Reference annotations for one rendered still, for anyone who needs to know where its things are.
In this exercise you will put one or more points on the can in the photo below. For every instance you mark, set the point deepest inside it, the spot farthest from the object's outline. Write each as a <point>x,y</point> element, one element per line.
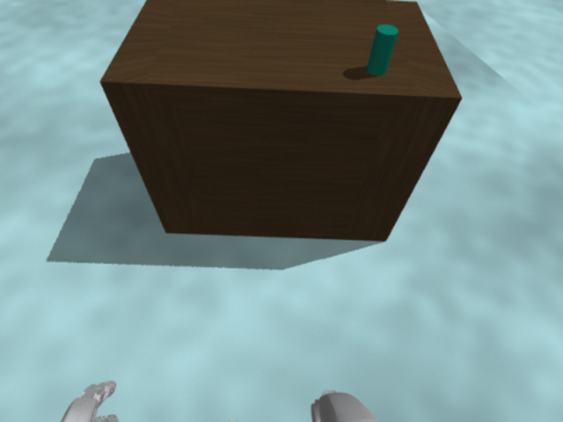
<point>382,48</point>

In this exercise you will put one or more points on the left robot hand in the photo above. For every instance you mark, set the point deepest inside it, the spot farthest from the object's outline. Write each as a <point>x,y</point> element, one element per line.
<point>84,408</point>

